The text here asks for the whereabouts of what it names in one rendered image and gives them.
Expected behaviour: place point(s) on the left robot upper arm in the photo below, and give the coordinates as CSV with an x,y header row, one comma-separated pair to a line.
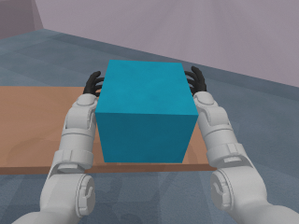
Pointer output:
x,y
66,199

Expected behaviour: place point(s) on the left robot hand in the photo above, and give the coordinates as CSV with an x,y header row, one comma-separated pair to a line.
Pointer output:
x,y
91,86

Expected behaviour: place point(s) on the carton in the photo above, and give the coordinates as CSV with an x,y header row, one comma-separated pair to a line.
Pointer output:
x,y
145,112

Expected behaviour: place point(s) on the robot left forearm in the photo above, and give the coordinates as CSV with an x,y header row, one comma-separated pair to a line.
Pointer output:
x,y
75,154

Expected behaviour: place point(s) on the right robot hand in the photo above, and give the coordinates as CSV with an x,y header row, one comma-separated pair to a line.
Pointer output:
x,y
198,82

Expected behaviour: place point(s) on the right robot upper arm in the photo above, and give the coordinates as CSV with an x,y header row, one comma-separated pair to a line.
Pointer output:
x,y
240,192

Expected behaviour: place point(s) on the table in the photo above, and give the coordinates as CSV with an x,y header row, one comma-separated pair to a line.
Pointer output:
x,y
31,125

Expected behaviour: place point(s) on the robot right forearm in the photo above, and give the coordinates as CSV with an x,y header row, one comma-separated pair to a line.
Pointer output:
x,y
223,150

